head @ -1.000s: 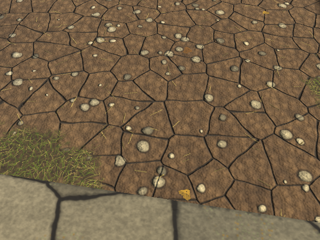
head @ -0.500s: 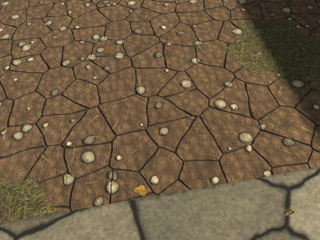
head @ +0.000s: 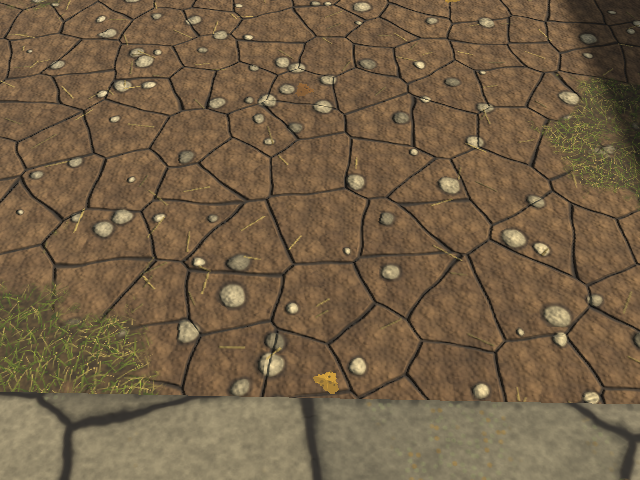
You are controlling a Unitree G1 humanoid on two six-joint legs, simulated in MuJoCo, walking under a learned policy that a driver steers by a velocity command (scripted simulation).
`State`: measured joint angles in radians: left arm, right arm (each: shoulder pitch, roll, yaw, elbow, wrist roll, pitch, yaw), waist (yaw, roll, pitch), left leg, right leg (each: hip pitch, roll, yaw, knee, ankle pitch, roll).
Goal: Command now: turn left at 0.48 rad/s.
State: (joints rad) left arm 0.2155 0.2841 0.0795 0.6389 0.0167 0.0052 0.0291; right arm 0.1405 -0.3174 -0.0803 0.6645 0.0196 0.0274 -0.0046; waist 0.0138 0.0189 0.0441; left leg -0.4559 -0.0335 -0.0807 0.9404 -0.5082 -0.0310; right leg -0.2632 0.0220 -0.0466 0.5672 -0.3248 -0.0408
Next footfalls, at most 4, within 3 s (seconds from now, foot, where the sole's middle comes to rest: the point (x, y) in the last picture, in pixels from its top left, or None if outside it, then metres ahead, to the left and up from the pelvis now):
0.20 left None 0.03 0.15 -0.77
0.76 right None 0.41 0.00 -0.77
1.20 left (249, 375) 0.69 0.20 -0.77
1.66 right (378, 318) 0.84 -0.09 -0.77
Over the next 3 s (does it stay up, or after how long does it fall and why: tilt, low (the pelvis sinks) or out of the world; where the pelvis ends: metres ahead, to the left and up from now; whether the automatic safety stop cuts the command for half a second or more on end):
stays up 1.43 0.06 0.02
